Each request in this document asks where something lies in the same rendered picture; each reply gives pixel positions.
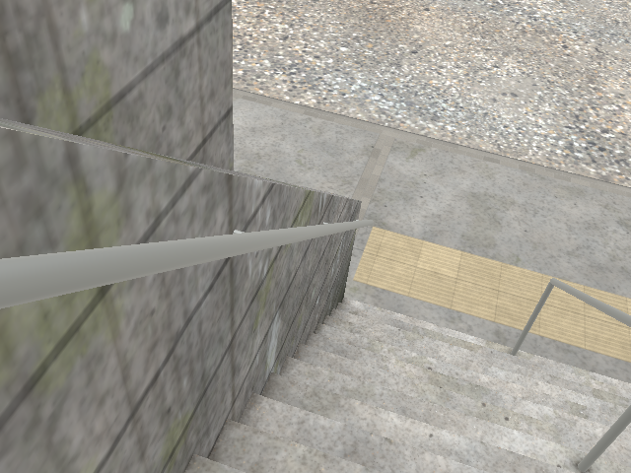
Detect stairs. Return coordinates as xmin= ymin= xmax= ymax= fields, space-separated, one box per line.
xmin=184 ymin=298 xmax=631 ymax=473

